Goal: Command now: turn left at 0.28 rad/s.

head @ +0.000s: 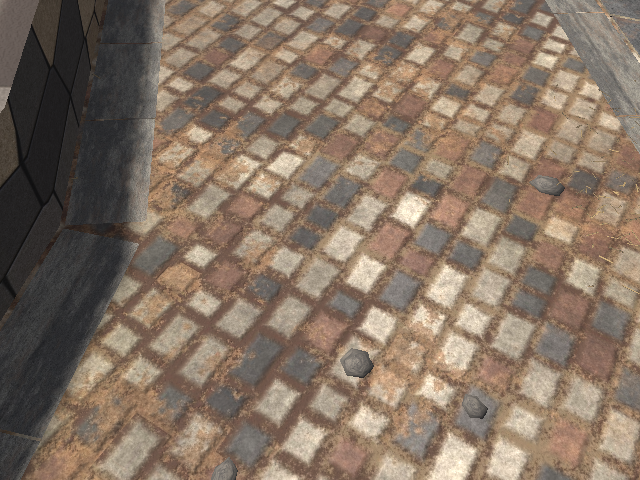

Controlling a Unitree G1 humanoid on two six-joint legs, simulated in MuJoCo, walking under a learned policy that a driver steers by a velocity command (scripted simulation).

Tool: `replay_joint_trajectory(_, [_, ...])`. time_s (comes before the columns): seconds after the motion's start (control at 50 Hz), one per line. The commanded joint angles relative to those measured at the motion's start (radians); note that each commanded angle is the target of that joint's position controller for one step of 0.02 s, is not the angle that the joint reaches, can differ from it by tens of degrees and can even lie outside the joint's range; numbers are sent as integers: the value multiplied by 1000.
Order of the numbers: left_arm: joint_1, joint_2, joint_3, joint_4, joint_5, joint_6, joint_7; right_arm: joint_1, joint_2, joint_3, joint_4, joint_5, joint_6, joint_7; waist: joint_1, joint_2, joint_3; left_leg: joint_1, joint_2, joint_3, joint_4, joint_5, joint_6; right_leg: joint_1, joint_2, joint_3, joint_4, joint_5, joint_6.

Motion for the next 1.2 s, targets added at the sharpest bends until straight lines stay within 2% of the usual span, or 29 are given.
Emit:
replay_joint_trajectory(0.02, [-29,70,8,-73,-4,-15,-8,-18,-161,-38,-54,-7,-9,0,-26,178,-114,81,250,-219,-101,222,184,66,-10,2,-112,-4,-6])
replay_joint_trajectory(0.08, [-18,71,7,-72,-8,-23,-16,-27,-145,-25,-39,-4,-8,10,-23,174,-92,59,248,-256,-78,202,176,146,-2,-8,-244,0,-24])
replay_joint_trajectory(0.12, [28,49,0,-55,0,-34,-25,-42,-112,-9,-26,7,-9,11,24,142,-88,20,209,-242,-43,181,125,290,5,-21,-494,198,-52])
replay_joint_trajectory(0.14, [36,72,0,-58,16,-40,-24,-3,-83,2,-15,-3,-17,11,13,96,-107,-19,172,-227,-22,109,70,386,-56,43,-530,338,-73])
replay_joint_trajectory(0.16, [37,153,14,-71,27,-41,-18,50,-68,6,-12,-24,-27,14,-40,-58,-132,-60,85,-142,70,-29,13,441,-181,149,-500,550,-130])
replay_joint_trajectory(0.18, [-11,120,2,-57,28,-40,-24,71,-61,5,-4,-18,-30,14,-76,-159,-134,-3,40,-54,56,-130,-32,329,-216,192,-512,454,-220])
replay_joint_trajectory(0.2, [-53,61,-13,-71,23,-44,-32,45,-91,1,8,-25,-27,10,-57,-131,-111,51,56,-47,37,-88,-55,276,-177,171,-533,308,-216])
replay_joint_trajectory(0.22, [-52,53,-15,-67,22,-47,-34,10,-101,-5,8,-23,-22,8,-35,-119,-93,46,51,-48,33,-45,-53,274,-128,129,-527,218,-175])
replay_joint_trajectory(0.24, [-46,63,-16,-65,20,-51,-35,-6,-97,-6,12,-18,-13,6,-22,-106,-73,39,53,-58,30,-9,-45,270,-98,98,-516,195,-145])
replay_joint_trajectory(0.28, [-17,70,-18,-55,17,-61,-32,-3,-91,-5,16,-15,-6,6,-10,-70,-60,34,62,-75,17,38,-32,272,-77,73,-497,182,-123])
replay_joint_trajectory(0.38, [4,54,-29,-48,12,-54,-22,17,-68,-4,50,-10,-17,5,7,5,-66,25,67,-84,9,89,-34,307,-55,48,-459,218,-124])
replay_joint_trajectory(0.46, [0,46,-35,-39,10,-50,-23,34,-63,-6,76,-9,-19,-1,7,35,-64,38,70,-87,5,115,-43,310,-44,40,-453,229,-127])
replay_joint_trajectory(0.76, [19,39,-46,62,6,-52,-28,63,-65,-10,183,-6,-15,-24,0,24,-39,99,75,-80,-8,153,-58,294,-24,30,-490,222,-127])
replay_joint_trajectory(1.2, [67,47,-61,214,0,-47,-18,78,-47,1,353,-3,-22,-34,7,21,-12,96,67,-45,-46,125,-76,303,-19,40,-537,197,-143])
Velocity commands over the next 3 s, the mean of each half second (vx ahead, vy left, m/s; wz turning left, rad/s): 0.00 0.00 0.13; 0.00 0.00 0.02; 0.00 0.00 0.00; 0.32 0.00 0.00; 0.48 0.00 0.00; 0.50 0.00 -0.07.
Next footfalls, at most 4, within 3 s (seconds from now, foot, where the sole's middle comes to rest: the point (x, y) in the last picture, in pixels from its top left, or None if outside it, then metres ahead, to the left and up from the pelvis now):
0.14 right None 0.06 -0.15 -0.78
1.78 left None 0.12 0.10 -0.78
2.26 right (367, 456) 0.50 -0.11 -0.78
2.82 left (253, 328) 0.80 0.15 -0.78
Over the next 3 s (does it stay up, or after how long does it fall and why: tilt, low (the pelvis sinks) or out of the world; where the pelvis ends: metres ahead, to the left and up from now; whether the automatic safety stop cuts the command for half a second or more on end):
stays up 0.73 0.06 0.00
